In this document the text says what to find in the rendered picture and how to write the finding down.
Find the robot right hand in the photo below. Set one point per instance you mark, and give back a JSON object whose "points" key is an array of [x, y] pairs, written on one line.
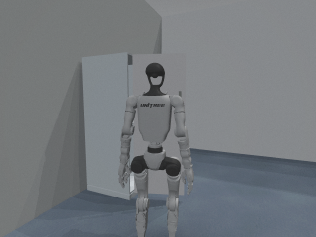
{"points": [[189, 174]]}

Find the left robot forearm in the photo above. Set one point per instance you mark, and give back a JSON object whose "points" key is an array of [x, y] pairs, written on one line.
{"points": [[125, 148]]}

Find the fridge door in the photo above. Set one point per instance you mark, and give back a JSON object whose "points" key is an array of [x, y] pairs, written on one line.
{"points": [[174, 65]]}

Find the right robot forearm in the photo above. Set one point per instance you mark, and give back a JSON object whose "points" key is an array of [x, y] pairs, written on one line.
{"points": [[185, 150]]}

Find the left robot upper arm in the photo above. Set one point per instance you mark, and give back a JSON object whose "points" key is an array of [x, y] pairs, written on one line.
{"points": [[129, 115]]}

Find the right robot upper arm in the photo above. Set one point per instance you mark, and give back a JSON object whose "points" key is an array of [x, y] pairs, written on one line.
{"points": [[179, 115]]}

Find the robot left shin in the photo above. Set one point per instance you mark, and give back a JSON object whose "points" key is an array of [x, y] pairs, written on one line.
{"points": [[141, 221]]}

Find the robot left hand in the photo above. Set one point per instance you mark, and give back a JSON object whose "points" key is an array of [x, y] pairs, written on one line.
{"points": [[124, 171]]}

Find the robot torso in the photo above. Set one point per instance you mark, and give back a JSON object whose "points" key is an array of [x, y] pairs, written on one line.
{"points": [[154, 123]]}

